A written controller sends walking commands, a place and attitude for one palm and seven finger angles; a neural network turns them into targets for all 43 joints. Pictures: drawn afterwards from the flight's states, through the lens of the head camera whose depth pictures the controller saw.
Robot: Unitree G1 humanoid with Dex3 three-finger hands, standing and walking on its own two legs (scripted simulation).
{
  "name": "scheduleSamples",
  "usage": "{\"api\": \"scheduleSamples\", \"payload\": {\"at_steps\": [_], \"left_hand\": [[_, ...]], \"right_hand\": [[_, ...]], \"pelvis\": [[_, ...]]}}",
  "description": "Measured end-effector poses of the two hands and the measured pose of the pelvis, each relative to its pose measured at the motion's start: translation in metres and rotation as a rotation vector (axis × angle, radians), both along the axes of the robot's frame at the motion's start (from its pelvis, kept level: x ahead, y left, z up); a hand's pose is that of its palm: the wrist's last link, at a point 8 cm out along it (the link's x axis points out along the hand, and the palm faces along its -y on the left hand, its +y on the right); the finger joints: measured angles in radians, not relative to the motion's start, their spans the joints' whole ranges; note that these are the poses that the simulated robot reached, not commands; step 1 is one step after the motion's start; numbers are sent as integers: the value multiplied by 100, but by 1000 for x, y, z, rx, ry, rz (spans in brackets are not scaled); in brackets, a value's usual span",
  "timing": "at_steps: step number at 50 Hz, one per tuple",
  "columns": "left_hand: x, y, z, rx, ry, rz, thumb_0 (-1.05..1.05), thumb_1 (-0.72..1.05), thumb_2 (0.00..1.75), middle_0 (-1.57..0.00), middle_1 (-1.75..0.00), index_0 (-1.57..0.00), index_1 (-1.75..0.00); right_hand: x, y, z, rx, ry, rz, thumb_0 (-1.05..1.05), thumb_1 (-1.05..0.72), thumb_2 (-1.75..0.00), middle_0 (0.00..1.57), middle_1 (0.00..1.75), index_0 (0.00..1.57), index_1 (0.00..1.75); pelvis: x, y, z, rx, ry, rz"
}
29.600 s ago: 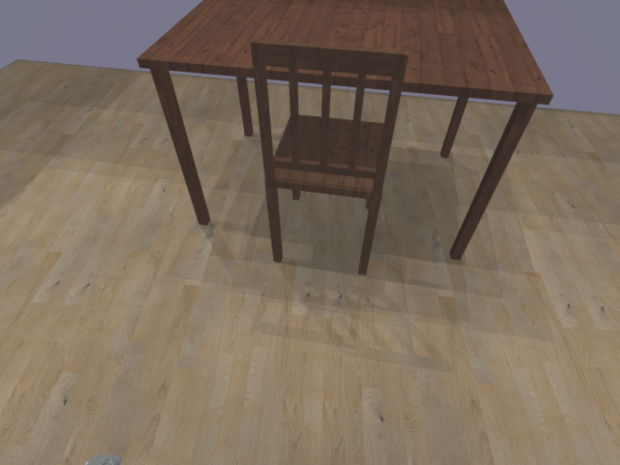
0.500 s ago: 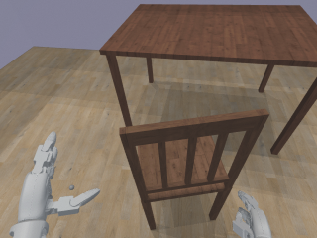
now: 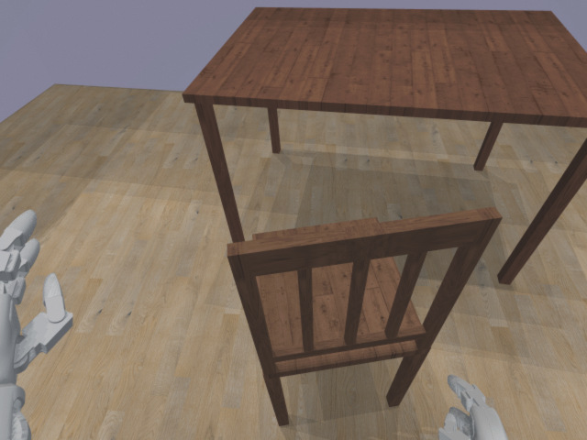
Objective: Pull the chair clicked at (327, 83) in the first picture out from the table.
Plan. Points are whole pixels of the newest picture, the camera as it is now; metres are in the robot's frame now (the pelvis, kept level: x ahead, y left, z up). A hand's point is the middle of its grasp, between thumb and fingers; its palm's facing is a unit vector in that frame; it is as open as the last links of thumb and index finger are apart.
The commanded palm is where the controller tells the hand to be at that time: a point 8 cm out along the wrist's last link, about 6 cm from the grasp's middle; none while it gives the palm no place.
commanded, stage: draw the hand back to the body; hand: left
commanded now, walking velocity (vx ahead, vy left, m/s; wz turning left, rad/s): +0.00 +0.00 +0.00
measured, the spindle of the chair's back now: (354, 305) +0.37 -0.05 -0.10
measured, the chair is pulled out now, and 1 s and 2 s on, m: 0.46 0.46 0.46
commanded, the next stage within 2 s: step back with the hand held close in 0.18 s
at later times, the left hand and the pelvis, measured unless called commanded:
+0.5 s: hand (65, 301) +0.20 +0.26 +0.17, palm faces +0.42 -0.75 -0.51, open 7.4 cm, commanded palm +0.14 +0.30 +0.18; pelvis -0.01 +0.00 +0.00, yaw -2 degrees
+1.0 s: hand (39, 376) +0.13 +0.26 +0.15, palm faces +0.42 -0.72 -0.55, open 7.4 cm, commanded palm +0.08 +0.29 +0.18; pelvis -0.07 -0.01 -0.01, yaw -1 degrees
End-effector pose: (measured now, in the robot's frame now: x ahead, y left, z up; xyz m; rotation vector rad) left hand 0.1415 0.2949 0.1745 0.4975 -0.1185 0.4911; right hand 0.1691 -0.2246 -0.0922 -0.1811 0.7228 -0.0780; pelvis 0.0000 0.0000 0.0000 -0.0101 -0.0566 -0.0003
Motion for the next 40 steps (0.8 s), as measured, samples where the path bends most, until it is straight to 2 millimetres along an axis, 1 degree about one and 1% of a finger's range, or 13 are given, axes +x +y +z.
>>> {"api": "scheduleSamples", "payload": {"at_steps": [4, 11, 16, 21, 23, 27, 31, 34, 40], "left_hand": [[2, -4, -4, -8, 18, -22, 1, 87, 88, -20, -29, -20, -30], [2, -2, 2, 10, 0, -21, 1, 89, 89, -21, -30, -21, -30], [2, -2, 1, 0, -4, -14, 1, 89, 89, -21, -30, -21, -30], [8, 5, 16, 64, -34, -35, 1, 89, 89, -21, -30, -21, -30], [12, 5, 17, 86, -18, -47, 1, 89, 89, -21, -30, -21, -30], [14, -3, 9, 102, 61, -84, 1, 89, 90, -20, -30, -20, -30], [7, -13, 0, 108, 130, -113, 1, 89, 89, -21, -30, -21, -30], [-2, -16, 1, 125, 138, -115, 1, 89, 89, -21, -30, -21, -30], [-25, -17, 9, 153, 97, -78, 1, 89, 89, -21, -30, -21, -30]], "right_hand": [[-1, -1, 2, -8, -4, -4, 2, -90, -90, 20, 30, 20, 30], [3, 3, 4, 1, -20, -1, 2, -90, -90, 20, 30, 20, 30], [8, 6, 5, 10, -30, 9, 2, -90, -90, 20, 30, 20, 30], [9, 6, 8, 16, -41, -9, 2, -90, -90, 20, 30, 20, 30], [8, 5, 7, 22, -43, -25, 2, -90, -90, 20, 30, 20, 30], [-1, -1, 3, 32, -25, -67, 2, -90, -90, 20, 30, 20, 30], [-15, -8, -5, 34, 14, -102, 1, -90, -90, 20, 30, 20, 30], [-26, -12, -11, 30, 43, -114, 2, -90, -90, 20, 30, 20, 30], [-46, -21, -18, 21, 68, -122, 2, -90, -90, 20, 30, 20, 30]], "pelvis": [[0, 0, 0, -1, -1, -2], [1, 0, 1, -3, -4, -5], [1, -1, 1, -3, -4, -5], [-5, -1, 1, 3, 17, -25], [-8, 0, 1, 8, 29, -30], [-12, 1, 0, 18, 51, -33], [-18, -1, -1, 25, 66, -31], [-25, -4, -3, 28, 70, -24], [-42, -10, -7, 27, 70, -13]]}}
